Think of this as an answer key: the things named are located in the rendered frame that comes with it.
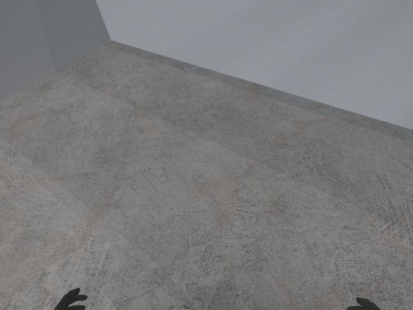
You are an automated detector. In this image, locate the left robot hand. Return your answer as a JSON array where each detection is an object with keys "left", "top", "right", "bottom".
[{"left": 54, "top": 288, "right": 88, "bottom": 310}]

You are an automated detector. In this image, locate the right robot hand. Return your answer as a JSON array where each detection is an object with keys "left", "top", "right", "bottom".
[{"left": 347, "top": 297, "right": 381, "bottom": 310}]

